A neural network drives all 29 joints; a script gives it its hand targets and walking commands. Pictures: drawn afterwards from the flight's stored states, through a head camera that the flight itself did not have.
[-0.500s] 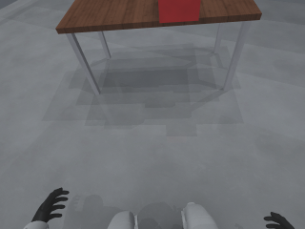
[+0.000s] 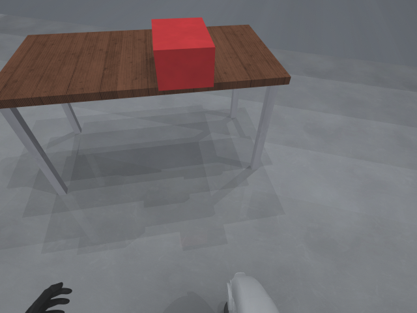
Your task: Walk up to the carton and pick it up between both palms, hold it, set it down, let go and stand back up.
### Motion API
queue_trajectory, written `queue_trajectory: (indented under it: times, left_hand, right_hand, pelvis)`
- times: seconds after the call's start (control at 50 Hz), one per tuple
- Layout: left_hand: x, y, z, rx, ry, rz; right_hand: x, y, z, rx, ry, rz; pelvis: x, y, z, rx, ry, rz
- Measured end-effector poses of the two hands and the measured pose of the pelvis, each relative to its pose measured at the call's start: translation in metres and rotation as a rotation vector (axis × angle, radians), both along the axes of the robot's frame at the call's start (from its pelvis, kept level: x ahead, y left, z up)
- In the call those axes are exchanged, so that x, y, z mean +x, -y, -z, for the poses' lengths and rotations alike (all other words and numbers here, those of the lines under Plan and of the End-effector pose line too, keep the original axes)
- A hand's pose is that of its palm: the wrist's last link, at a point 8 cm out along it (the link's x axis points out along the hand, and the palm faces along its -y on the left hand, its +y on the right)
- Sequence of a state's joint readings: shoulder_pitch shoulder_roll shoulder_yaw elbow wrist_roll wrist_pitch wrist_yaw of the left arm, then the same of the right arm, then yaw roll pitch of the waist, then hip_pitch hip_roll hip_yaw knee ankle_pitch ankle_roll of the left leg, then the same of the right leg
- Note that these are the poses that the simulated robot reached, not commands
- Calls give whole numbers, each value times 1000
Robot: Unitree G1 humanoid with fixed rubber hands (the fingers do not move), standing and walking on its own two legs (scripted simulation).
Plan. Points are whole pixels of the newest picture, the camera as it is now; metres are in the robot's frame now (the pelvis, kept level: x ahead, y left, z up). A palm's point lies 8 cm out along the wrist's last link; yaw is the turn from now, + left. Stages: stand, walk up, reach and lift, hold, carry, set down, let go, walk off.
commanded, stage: walk up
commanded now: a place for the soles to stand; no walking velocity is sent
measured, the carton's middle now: (181, 52) +1.10 +0.03 +0.00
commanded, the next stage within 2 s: none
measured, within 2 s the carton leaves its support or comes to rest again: neither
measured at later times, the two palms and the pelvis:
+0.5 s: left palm (74, 262) +0.25 +0.26 -0.05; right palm (330, 187) +0.41 -0.35 -0.06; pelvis +0.24 -0.07 +0.01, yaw +5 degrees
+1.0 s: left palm (110, 156) +0.56 +0.25 -0.06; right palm (327, 155) +0.54 -0.41 -0.08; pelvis +0.44 -0.09 -0.01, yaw +5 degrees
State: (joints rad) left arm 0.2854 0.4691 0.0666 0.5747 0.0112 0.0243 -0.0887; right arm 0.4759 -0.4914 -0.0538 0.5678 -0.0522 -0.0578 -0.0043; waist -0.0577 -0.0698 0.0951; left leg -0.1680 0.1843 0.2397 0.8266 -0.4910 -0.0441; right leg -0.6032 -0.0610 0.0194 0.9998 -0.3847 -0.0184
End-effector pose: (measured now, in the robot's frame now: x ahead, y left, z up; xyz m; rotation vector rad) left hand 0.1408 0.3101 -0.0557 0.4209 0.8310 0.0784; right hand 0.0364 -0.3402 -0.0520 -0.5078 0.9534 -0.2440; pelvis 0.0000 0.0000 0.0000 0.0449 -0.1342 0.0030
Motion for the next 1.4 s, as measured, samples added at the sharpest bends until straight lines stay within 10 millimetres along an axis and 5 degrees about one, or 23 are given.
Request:
queue_trajectory:
  times: [0.1, 0.2, 0.32, 0.5, 0.68, 0.74, 0.8, 0.92, 1.02, 1.1, 1.24, 1.4]
  left_hand:
    - [91, 28, -28, 63, 63, 69]
    - [146, 49, -28, 137, 125, 41]
    - [136, 66, -20, 127, 21, -56]
    - [109, 50, -9, 113, -122, -271]
    - [150, 36, 42, 5, -269, -363]
    - [190, 42, 49, -35, -297, -320]
    - [248, 43, 44, -37, -244, -255]
    - [365, 51, 17, 21, -80, -141]
    - [424, 67, 2, 99, 11, -107]
    - [434, 75, -9, 127, 64, -160]
    - [404, 71, -21, 153, -25, -270]
    - [399, 43, 1, 120, -144, -357]
  right_hand:
    - [15, 36, 27, 32, -105, 91]
    - [80, 54, 60, 122, -141, 103]
    - [206, 46, 48, 179, -9, 11]
    - [369, 10, 12, 193, 82, -188]
    - [504, -28, 3, 102, 113, -319]
    - [521, -27, 2, 88, 138, -291]
    - [517, -14, 0, 78, 106, -236]
    - [500, 35, 8, 60, 20, -124]
    - [508, 75, 40, 85, -16, -50]
    - [536, 81, 54, 119, -59, -34]
    - [620, 57, 37, 165, -11, -159]
    - [697, 23, 24, 136, 4, -227]
  pelvis:
    - [61, 27, 5, -10, -27, 16]
    - [108, 57, 21, -40, -21, 23]
    - [156, 67, 4, -50, -9, -6]
    - [242, 69, -12, -63, -30, -82]
    - [332, 44, 6, -10, -60, -144]
    - [352, 40, 7, -19, -42, -131]
    - [372, 46, 1, -10, -29, -125]
    - [411, 66, 0, 1, -10, -91]
    - [452, 89, 18, -54, 18, -92]
    - [477, 97, 18, -48, 26, -121]
    - [512, 93, -2, -63, 21, -150]
    - [549, 74, -2, -45, -11, -158]
